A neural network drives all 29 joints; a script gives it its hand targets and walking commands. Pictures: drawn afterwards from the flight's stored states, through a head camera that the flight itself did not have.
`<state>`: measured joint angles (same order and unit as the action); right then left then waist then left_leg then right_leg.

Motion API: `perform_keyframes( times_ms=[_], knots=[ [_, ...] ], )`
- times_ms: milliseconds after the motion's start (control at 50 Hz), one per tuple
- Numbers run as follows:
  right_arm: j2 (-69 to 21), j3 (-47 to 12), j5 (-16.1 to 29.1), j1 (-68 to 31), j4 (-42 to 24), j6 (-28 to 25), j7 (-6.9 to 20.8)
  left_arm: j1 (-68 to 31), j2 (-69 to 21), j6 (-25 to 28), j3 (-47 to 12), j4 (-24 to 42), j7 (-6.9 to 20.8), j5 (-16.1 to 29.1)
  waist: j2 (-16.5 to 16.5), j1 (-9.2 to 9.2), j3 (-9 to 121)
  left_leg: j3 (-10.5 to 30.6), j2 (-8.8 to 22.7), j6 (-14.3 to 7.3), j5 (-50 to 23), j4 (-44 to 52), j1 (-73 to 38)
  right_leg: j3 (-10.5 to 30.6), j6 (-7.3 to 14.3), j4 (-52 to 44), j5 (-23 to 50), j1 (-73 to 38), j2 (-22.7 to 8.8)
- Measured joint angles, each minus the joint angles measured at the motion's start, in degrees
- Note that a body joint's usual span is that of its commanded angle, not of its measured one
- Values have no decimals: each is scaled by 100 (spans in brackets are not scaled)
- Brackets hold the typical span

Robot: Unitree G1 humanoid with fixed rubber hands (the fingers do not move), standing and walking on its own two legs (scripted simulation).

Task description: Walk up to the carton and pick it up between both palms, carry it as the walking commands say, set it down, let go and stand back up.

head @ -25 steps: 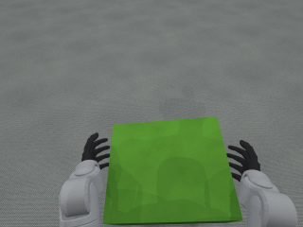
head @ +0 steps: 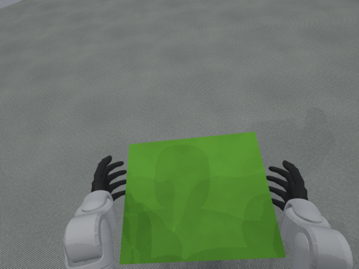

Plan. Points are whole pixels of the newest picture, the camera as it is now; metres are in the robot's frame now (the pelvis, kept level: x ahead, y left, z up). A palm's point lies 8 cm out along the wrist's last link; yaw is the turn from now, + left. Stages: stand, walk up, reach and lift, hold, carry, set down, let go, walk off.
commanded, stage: carry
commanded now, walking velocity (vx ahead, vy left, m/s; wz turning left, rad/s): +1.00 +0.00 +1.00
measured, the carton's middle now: (196, 199) +0.28 -0.02 +0.00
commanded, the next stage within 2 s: none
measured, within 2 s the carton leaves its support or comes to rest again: neither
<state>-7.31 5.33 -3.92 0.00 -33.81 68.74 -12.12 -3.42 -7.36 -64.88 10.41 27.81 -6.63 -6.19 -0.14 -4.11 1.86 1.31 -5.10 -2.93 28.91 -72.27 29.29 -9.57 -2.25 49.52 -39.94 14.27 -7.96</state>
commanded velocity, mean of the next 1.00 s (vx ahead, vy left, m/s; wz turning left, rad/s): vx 0.34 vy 0.00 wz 0.34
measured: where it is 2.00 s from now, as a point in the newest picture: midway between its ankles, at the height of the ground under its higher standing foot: (161, 73)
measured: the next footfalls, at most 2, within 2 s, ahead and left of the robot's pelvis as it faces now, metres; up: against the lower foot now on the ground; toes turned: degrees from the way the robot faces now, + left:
left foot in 0.16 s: +0.29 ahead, +0.06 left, +0.00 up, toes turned +15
right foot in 0.36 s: +0.38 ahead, -0.25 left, +0.00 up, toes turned +22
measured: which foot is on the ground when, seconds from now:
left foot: up 0.00-0.14, down 0.16-0.36, up 0.38-0.60, down 0.62-0.82, up 0.84-1.00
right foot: down 0.00-0.18, up 0.20-0.34, down 0.36-0.60, up 0.62-0.80, down 0.82-1.00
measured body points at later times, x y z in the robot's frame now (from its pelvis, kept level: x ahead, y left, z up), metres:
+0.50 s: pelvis +0.48 -0.13 -0.03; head +0.57 -0.17 +0.41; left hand +0.66 +0.14 +0.05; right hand +0.80 -0.19 +0.02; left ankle +0.35 -0.02 -0.55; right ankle +0.34 -0.27 -0.68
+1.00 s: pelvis +1.02 -0.12 -0.02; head +1.14 -0.10 +0.41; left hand +1.17 +0.18 +0.03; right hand +1.36 -0.13 +0.03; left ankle +0.85 -0.09 -0.55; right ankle +0.97 -0.28 -0.69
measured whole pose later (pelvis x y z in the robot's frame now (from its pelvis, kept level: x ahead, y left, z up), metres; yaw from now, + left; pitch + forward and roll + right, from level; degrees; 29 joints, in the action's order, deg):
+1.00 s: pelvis +1.02 -0.12 -0.02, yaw +35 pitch +7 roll +4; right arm -7.5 3.6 -2.4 -7.8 -34.3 63.6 -13.8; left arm -3.7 -7.4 -61.5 13.3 31.8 -8.1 -4.8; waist -0.9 -6.7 -6.6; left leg -0.5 -5.6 -0.8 42.7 -93.8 37.7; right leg -0.4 -1.4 59.6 -43.4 23.3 -4.7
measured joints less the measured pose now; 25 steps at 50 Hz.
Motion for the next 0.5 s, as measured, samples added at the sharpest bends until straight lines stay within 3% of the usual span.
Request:
perform_keyframes(
  times_ms=[40, 80, 120, 160, 180, 200, 240, 280, 300, 320, 340, 360, 420, 460, 500],
  knots=[
    [2, -20, 0, -36, -6, 1, 0, 57, -1, 80, 1, 2, -20, -1, 134, 97, 93, -90, -1, 0, 227, -1069, 600, -403, 11, -221, -235, -495, -34],
    [5, -20, 0, -110, -11, 3, 0, 68, -2, 140, 0, 2, -48, -1, 271, 240, 89, -313, -1, 1, 479, -1236, 1179, -597, 11, -500, -402, -1014, 7],
    [10, -38, 1, -169, -18, 6, 0, 82, -5, 140, 16, 40, -74, -2, 340, 332, 20, -721, -32, 2, 147, -108, 1425, -731, -42, -699, -455, -1535, 63],
    [10, -61, 1, -188, -20, 13, 0, 124, -2, 80, 22, 121, -80, 2, 303, 323, 21, -1298, -278, 3, -916, 2073, 1065, -795, -272, -231, -310, -1797, 76],
    [1, -112, 3, -294, 23, 10, -3, 103, 10, 61, 91, 186, -100, -1, 306, 322, -95, -1364, -380, -140, -1486, 2308, 871, -600, -342, 952, 380, -1555, -12],
    [-3, -177, 1, -454, 107, 0, -24, 56, 13, 71, 202, 202, -120, -2, 297, 314, -251, -1369, -424, -312, -1108, 2053, 777, -165, -398, 2496, 537, -1055, 26],
    [-13, -224, -1, -669, 235, -23, -63, 18, 9, 60, 329, 206, -130, 3, 147, 313, -581, -1376, -400, -368, -397, 1605, 582, 926, -427, 5198, -209, 105, 490],
    [-19, -225, -1, -672, 245, -1, -86, 68, 11, 6, 336, 215, -78, 7, -59, 282, -874, -1335, -349, -368, -82, 1597, 145, 1896, -427, 6089, -936, 1070, 789],
    [-22, -225, -2, -651, 240, 10, -97, 94, 13, -11, 337, 219, -32, 7, -190, 185, -960, -1219, -318, -332, 37, 1617, -57, 2230, -427, 5745, -1128, 1433, 725],
    [-23, -227, -2, -605, 214, 11, -105, 104, 15, -26, 337, 225, 19, 8, -327, 49, -1014, -1024, -286, -218, 165, 1620, -240, 2439, -418, 4784, -1138, 1603, 507],
    [-19, -232, -2, -515, 163, 12, -106, 107, 15, -49, 340, 230, 85, 9, -418, -36, -950, -826, -247, -72, 294, 1583, -329, 2559, -415, 3265, -825, 1607, 200],
    [-8, -246, -1, -412, 99, 10, -106, 96, 9, -26, 341, 229, 142, 8, -421, -51, -795, -704, -176, -11, 435, 1393, -288, 2544, -416, 1712, -69, 1495, -87],
    [12, -245, -2, -308, -88, -16, -181, 135, -5, 184, 240, 155, 204, 7, -404, -353, -693, -435, -69, 9, 520, -422, 113, 1509, -321, 1672, -859, 814, -276],
    [9, -245, 8, -283, -202, -15, -200, 248, -1, 337, 161, 147, 187, 5, -319, -362, -658, -435, -100, 38, 869, -1838, 558, 951, -231, 1518, -1031, 258, -241],
    [8, -246, 47, -318, -204, -18, -200, 316, -5, 403, 145, 148, 129, 3, -188, -243, -642, -432, -184, 39, 1295, -2524, 1102, 623, -229, 1086, -1054, -300, -26]
  ],
)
